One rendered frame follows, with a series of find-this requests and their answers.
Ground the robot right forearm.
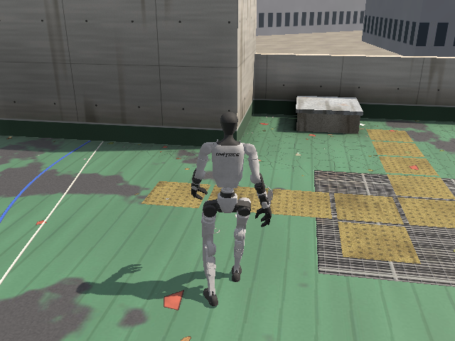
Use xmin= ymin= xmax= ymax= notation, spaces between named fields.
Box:
xmin=255 ymin=173 xmax=270 ymax=209

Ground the left robot hand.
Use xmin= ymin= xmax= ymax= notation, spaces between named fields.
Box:
xmin=191 ymin=186 xmax=208 ymax=200

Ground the robot head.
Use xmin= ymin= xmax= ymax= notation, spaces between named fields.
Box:
xmin=216 ymin=112 xmax=240 ymax=146

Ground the robot right shin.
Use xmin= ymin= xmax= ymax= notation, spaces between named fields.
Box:
xmin=234 ymin=229 xmax=246 ymax=273

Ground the robot left forearm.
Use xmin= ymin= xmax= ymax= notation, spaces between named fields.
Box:
xmin=191 ymin=169 xmax=202 ymax=190

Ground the right robot upper arm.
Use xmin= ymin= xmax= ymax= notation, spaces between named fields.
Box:
xmin=243 ymin=143 xmax=261 ymax=184

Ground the left robot upper arm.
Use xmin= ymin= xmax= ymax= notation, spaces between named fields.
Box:
xmin=194 ymin=142 xmax=214 ymax=180

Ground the right robot hand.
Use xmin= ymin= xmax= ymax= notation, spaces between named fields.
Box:
xmin=255 ymin=207 xmax=272 ymax=227

